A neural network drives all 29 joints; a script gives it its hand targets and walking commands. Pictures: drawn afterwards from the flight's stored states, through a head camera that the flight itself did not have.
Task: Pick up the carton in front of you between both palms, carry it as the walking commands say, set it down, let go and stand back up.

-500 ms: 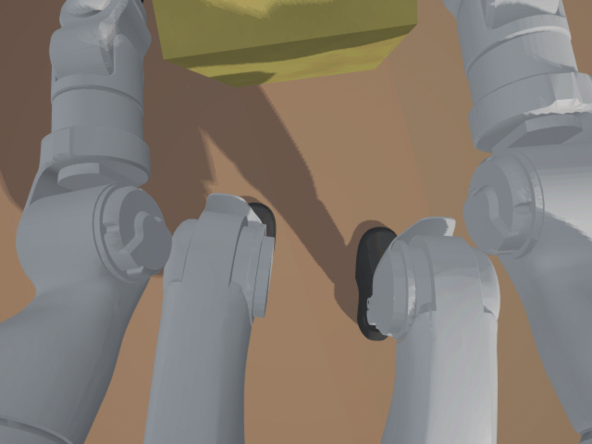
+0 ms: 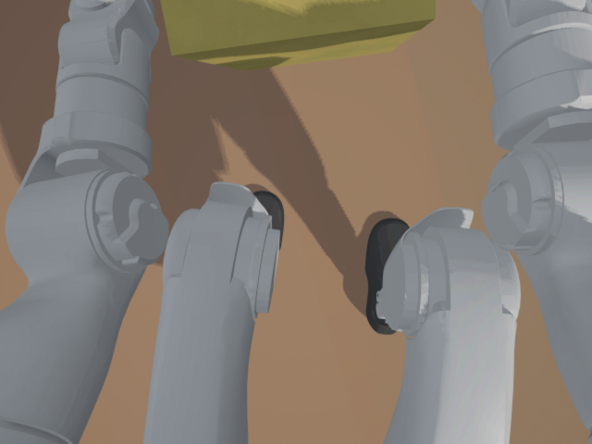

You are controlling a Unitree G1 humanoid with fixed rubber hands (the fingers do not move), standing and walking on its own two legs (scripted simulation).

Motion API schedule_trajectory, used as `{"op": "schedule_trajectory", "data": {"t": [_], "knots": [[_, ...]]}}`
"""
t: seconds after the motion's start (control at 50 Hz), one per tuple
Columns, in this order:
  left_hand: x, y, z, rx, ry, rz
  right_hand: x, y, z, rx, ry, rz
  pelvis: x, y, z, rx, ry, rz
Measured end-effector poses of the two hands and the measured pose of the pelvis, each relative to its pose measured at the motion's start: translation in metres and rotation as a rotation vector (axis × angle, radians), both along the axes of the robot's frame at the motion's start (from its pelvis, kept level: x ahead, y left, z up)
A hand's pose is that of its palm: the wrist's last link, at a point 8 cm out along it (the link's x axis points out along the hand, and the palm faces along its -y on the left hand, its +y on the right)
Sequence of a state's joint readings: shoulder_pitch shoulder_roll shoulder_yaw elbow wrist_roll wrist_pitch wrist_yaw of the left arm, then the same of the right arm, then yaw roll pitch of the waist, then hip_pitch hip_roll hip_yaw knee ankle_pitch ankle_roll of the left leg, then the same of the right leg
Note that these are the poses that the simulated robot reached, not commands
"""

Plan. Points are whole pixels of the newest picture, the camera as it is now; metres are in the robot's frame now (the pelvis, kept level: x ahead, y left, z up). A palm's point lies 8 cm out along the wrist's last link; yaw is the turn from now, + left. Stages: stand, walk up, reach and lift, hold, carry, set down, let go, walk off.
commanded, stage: set down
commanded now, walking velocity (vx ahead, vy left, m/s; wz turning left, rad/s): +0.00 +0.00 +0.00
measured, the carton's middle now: out of the picture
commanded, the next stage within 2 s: let go in 1.22 s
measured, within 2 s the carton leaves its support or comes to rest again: neither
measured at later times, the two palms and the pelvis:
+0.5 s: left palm out of the picture +0.54 +0.24 -0.06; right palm out of the picture +0.61 -0.13 -0.07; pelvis +0.00 +0.01 +0.05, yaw +0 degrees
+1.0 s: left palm out of the picture +0.54 +0.25 +0.08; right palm out of the picture +0.62 -0.14 +0.08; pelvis +0.02 +0.01 +0.18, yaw -1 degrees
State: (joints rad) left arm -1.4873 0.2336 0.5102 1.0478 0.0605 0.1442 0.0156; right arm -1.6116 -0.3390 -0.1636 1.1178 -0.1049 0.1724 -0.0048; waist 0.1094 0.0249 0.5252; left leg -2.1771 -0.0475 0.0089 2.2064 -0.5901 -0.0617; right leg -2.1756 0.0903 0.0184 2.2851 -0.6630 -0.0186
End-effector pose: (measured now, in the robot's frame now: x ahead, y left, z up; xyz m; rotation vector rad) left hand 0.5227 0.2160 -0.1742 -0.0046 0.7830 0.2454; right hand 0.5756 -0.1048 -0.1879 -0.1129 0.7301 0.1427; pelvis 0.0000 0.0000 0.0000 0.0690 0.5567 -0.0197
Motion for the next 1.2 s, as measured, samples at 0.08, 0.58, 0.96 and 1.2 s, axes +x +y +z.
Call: {"op": "schedule_trajectory", "data": {"t": [0.08,0.58,0.96,1.2], "knots": [[-0.005,0.004,-0.009,0.007,0.012,0.046,0.001,-0.029,-0.006,-0.050,0.012,-0.073,0.002,0.002,0.001,-0.003,0.011,-0.002],[0.016,0.020,0.137,0.009,-0.135,0.083,0.034,-0.030,0.151,-0.063,-0.077,-0.091,0.001,0.008,0.073,-0.034,0.186,0.029],[0.016,0.030,0.245,0.025,-0.150,0.081,0.040,-0.039,0.256,-0.057,-0.091,-0.073,0.018,0.008,0.173,-0.033,0.288,0.018],[0.011,0.027,0.319,0.026,-0.156,0.074,0.038,-0.044,0.335,-0.053,-0.089,-0.067,0.030,0.009,0.241,-0.040,0.281,0.015]]}}
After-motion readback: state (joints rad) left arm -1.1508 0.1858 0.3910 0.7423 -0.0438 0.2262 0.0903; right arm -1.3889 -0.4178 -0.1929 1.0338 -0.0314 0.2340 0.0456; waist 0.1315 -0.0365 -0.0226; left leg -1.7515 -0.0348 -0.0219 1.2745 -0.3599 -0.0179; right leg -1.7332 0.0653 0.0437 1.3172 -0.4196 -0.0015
